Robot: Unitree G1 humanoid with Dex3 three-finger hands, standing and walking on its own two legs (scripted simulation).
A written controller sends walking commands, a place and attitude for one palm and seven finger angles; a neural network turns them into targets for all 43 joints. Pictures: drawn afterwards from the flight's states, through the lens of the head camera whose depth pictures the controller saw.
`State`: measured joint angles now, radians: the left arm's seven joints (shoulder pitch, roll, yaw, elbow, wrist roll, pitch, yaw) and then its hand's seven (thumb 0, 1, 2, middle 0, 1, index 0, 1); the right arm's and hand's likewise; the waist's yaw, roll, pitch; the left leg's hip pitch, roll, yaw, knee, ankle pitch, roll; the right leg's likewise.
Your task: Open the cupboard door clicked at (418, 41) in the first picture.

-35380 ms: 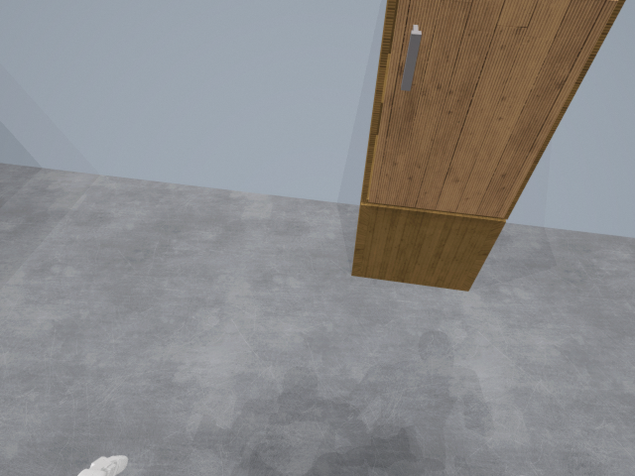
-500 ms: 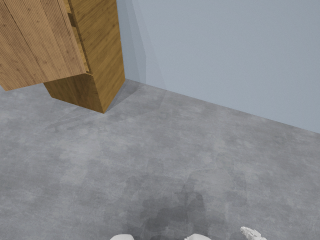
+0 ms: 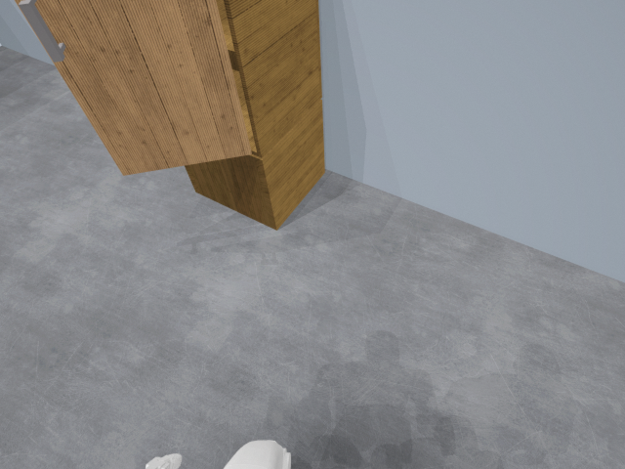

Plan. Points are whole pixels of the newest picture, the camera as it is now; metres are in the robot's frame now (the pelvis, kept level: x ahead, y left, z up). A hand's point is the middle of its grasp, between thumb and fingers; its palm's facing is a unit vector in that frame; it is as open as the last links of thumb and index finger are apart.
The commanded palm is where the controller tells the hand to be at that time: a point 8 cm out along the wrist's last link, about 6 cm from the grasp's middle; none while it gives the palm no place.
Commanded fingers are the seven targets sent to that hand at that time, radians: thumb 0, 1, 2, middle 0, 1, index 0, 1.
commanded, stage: turn to face it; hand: left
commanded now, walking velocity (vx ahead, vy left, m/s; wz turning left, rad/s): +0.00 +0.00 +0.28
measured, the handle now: (45, 28) +0.94 +0.61 +0.12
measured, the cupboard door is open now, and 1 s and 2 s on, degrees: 42 42 42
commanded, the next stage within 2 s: take the last steps up to it in 0.08 s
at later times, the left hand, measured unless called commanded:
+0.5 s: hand out of the picture +0.04 +0.25 -0.16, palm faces +0.20 -0.96 -0.22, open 7.4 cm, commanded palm none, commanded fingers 0.00 0.90 0.90 -0.20 -0.30 -0.20 -0.30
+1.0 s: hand out of the picture +0.05 +0.23 -0.16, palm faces +0.36 -0.92 -0.18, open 7.3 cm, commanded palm none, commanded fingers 0.00 0.90 0.90 -0.20 -0.30 -0.20 -0.30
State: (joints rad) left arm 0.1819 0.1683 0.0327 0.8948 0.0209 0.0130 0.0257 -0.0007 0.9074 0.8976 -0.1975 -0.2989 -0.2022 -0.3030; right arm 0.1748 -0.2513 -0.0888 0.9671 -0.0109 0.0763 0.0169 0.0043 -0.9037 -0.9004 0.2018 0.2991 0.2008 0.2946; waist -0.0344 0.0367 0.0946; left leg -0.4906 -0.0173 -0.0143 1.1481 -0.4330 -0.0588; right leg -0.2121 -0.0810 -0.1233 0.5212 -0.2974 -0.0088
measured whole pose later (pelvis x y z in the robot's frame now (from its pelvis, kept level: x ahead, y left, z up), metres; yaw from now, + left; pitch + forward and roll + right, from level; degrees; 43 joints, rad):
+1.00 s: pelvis +0.15 +0.09 +0.00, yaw +16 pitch +0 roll +1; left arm 0.40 0.13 0.04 1.12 0.03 -0.06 0.00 0.00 0.92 0.90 -0.20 -0.30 -0.20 -0.30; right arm 0.19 -0.20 -0.06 1.04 -0.02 0.01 0.04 0.00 -0.91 -0.90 0.20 0.30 0.20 0.29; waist 0.04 0.00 0.06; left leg -0.51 0.09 0.08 0.73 -0.19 -0.04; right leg -0.01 -0.15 -0.21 0.34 -0.31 0.08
